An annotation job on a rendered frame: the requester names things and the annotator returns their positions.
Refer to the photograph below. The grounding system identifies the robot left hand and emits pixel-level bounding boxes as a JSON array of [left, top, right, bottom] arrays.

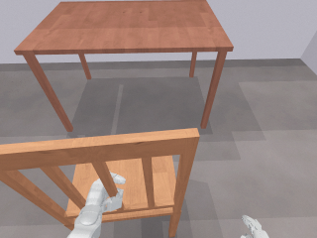
[[85, 172, 126, 213]]

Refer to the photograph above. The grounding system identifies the robot right hand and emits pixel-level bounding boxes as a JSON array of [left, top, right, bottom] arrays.
[[241, 214, 269, 238]]

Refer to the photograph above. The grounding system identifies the table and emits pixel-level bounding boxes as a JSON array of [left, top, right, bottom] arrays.
[[14, 0, 234, 132]]

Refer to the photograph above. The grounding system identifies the left robot forearm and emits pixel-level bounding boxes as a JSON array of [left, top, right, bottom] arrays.
[[66, 204, 103, 238]]

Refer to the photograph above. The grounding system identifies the chair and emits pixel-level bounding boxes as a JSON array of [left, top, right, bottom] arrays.
[[0, 128, 200, 238]]

